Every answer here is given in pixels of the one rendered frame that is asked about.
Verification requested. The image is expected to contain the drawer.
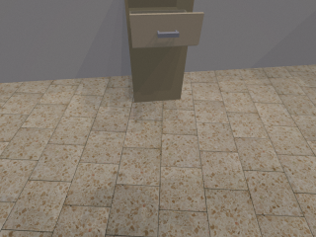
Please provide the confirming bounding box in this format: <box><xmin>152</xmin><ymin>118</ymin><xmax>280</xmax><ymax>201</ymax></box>
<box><xmin>129</xmin><ymin>9</ymin><xmax>204</xmax><ymax>48</ymax></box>

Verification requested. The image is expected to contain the handle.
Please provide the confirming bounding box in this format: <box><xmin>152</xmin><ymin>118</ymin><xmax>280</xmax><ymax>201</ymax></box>
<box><xmin>157</xmin><ymin>30</ymin><xmax>180</xmax><ymax>39</ymax></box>

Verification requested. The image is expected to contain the cabinet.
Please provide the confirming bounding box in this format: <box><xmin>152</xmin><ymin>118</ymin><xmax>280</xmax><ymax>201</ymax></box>
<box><xmin>124</xmin><ymin>0</ymin><xmax>195</xmax><ymax>103</ymax></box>

